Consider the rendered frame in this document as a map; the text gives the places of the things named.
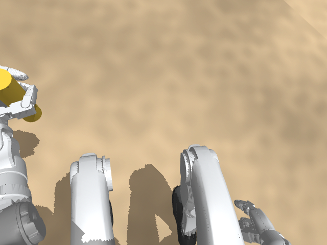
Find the left robot arm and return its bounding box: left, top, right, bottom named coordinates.
left=0, top=123, right=46, bottom=245

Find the left robot hand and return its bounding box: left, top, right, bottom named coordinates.
left=0, top=66, right=38, bottom=126

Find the can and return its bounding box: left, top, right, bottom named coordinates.
left=0, top=68, right=42, bottom=122

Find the right robot arm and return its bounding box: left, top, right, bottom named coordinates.
left=259, top=230, right=291, bottom=245

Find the right robot foot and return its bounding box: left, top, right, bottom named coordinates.
left=172, top=185, right=197, bottom=245

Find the right robot hand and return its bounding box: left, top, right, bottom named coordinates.
left=234, top=200, right=275, bottom=244

